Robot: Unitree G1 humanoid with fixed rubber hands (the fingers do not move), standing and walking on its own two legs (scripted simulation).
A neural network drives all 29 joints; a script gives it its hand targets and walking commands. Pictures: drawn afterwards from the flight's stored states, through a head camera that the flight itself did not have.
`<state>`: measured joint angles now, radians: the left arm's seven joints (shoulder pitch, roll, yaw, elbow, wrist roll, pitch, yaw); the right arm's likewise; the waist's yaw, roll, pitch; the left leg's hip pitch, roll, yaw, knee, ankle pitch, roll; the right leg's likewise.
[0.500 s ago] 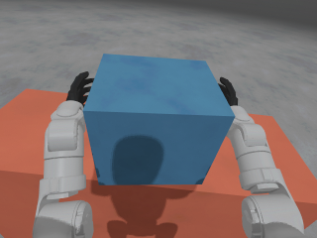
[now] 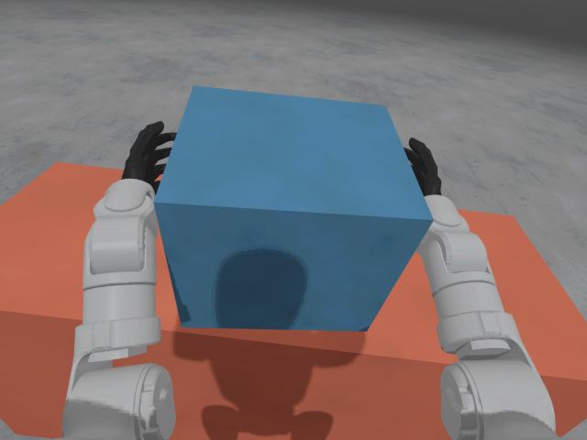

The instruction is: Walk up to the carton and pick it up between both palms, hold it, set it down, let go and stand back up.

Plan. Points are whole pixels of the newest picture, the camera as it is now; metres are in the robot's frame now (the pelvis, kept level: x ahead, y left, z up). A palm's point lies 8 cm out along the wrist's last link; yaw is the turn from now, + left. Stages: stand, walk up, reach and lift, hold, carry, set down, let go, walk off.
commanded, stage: set down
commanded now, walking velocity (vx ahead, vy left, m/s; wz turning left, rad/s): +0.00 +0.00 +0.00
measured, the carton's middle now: (284, 215) +0.38 +0.01 +0.17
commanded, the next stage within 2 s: none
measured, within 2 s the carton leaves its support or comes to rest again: neither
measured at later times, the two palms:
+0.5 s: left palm (160, 206) +0.38 +0.18 +0.18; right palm (409, 224) +0.39 -0.18 +0.16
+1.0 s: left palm (159, 210) +0.40 +0.19 +0.15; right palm (397, 226) +0.41 -0.17 +0.14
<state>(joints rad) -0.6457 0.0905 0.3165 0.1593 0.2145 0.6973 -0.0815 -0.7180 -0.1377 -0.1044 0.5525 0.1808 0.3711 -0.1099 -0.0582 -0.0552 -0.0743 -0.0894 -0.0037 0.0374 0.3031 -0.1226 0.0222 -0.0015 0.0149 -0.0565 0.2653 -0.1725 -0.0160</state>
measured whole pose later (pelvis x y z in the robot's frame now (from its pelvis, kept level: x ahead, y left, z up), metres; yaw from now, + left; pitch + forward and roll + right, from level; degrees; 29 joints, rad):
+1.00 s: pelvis +0.02 -0.01 +0.00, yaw +1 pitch -3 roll +0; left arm -0.68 0.08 0.31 0.50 0.22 0.33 -0.07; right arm -0.66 -0.07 -0.29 0.80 -0.05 0.00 -0.04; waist 0.00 -0.07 0.00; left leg -0.11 -0.01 0.01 0.28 -0.13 0.01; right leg -0.01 0.01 -0.08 0.25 -0.19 -0.02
